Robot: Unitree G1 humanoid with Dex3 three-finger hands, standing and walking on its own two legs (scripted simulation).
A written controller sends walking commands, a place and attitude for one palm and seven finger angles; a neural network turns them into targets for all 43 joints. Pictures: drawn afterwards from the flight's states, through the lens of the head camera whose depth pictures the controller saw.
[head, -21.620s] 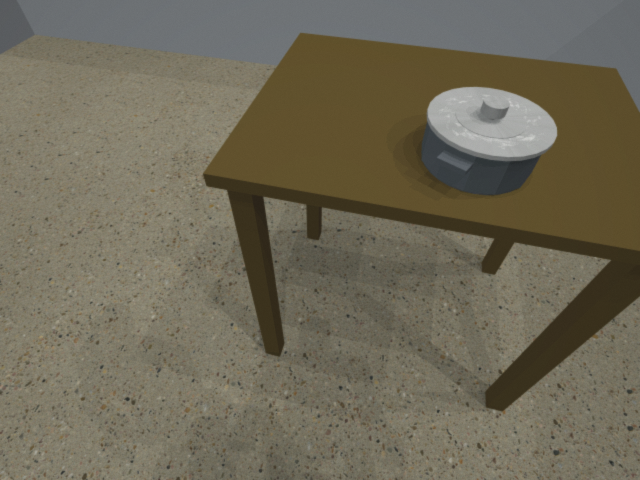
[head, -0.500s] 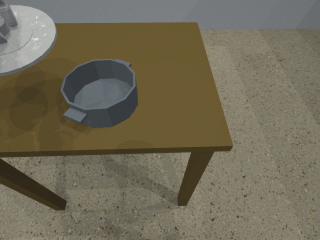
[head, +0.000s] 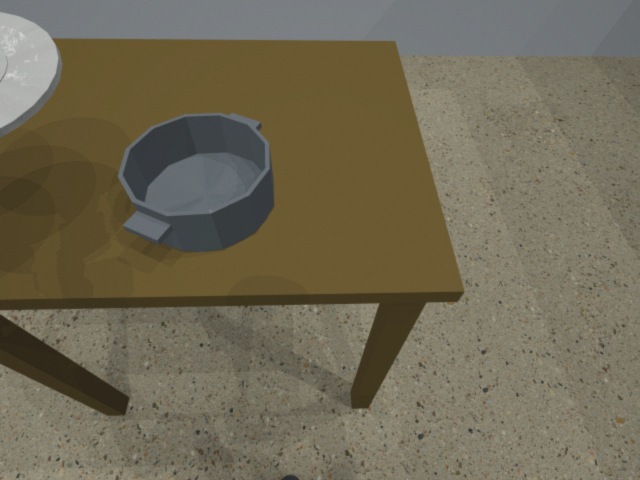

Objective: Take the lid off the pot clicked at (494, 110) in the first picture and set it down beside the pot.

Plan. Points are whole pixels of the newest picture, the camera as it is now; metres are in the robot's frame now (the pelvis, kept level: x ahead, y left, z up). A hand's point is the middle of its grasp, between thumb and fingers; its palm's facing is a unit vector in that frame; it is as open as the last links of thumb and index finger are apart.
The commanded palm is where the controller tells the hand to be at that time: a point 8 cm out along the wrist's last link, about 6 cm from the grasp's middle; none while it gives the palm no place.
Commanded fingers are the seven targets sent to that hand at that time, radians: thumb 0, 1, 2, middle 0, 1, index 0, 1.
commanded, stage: move the lid sideways beside the pot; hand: left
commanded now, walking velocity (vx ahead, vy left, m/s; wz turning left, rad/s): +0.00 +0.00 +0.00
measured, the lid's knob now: out of the picture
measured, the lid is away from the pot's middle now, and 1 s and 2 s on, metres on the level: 0.21 0.22 0.22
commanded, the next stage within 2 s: lower the lid onto the table in 0.16 s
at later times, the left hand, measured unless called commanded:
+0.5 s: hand out of the picture +0.44 +0.37 +0.27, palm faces -0.24 -0.26 -0.93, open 6.9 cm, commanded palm +0.46 +0.38 +0.34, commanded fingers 0.00 0.87 0.70 -0.89 -1.11 -0.84 -1.09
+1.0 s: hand out of the picture +0.45 +0.37 +0.23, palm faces -0.28 -0.28 -0.92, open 6.9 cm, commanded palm +0.47 +0.38 +0.31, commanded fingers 0.00 0.87 0.70 -0.89 -1.11 -0.84 -1.09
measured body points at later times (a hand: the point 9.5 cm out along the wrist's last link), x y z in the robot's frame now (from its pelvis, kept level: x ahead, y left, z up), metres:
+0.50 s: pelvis +0.00 +0.01 +0.00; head +0.07 +0.01 +0.44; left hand +0.45 +0.38 +0.32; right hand +0.05 -0.28 -0.13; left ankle +0.05 +0.07 -0.74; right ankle -0.07 -0.12 -0.74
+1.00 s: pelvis +0.01 +0.00 +0.00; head +0.08 +0.01 +0.44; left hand +0.46 +0.38 +0.29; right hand +0.03 -0.29 -0.12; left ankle +0.05 +0.07 -0.74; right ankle -0.07 -0.12 -0.74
